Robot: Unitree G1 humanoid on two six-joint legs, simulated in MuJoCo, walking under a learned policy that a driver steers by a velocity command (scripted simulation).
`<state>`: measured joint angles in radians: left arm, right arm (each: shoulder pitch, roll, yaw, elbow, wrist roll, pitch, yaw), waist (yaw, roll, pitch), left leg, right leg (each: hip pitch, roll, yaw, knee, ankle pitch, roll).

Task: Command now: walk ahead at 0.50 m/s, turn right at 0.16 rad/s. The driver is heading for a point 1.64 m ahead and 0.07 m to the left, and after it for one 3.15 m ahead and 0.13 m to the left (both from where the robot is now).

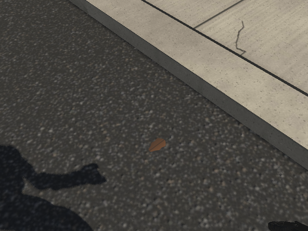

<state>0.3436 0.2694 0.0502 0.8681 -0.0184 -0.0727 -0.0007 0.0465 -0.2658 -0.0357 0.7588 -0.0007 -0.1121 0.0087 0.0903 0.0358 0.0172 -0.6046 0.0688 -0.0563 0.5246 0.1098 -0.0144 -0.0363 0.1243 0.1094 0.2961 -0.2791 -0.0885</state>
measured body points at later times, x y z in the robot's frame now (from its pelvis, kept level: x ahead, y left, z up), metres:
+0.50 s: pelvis +0.28 +0.03 +0.00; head +0.31 +0.03 +0.45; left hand +0.50 +0.26 -0.09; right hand +0.27 -0.25 -0.13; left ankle +0.20 +0.13 -0.74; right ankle +0.47 -0.13 -0.70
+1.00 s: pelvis +0.49 -0.02 +0.00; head +0.51 -0.02 +0.45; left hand +0.58 +0.25 -0.13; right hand +0.64 -0.28 -0.12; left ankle +0.58 +0.12 -0.73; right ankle +0.49 -0.11 -0.74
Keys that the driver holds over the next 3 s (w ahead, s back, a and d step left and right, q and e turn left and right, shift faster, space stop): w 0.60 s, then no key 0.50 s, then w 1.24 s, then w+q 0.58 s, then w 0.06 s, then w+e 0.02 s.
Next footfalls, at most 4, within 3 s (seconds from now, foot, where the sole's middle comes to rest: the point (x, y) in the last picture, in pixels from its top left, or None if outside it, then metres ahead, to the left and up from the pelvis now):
0.08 left None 0.24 0.13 -0.78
0.62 right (202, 222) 0.53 -0.11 -0.78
1.02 left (150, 199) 0.61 0.12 -0.78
1.72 left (155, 146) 0.90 0.12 -0.78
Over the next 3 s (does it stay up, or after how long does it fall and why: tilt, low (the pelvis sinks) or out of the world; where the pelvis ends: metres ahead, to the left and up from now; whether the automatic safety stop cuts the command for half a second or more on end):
stays up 1.40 0.05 0.00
